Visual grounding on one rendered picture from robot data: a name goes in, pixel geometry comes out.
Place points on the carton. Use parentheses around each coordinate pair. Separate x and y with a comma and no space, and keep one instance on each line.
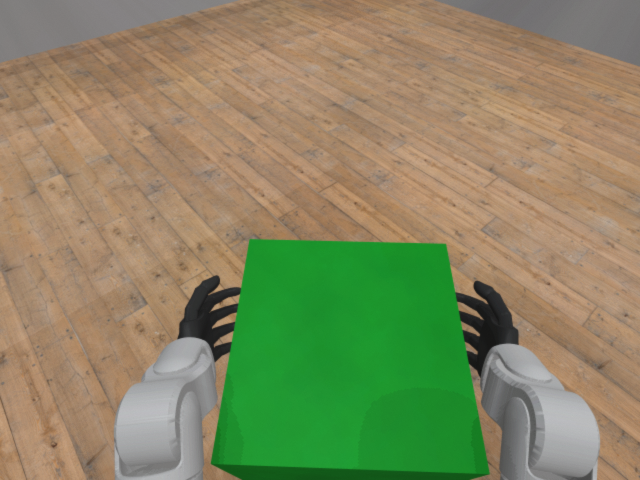
(348,362)

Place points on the left robot forearm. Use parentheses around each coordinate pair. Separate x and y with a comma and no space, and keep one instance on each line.
(158,423)

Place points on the robot left hand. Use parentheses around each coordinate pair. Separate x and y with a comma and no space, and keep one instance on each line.
(198,320)

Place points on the robot right hand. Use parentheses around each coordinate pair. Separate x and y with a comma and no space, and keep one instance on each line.
(496,328)

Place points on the right robot forearm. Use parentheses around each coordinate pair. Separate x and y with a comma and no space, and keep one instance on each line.
(547,433)

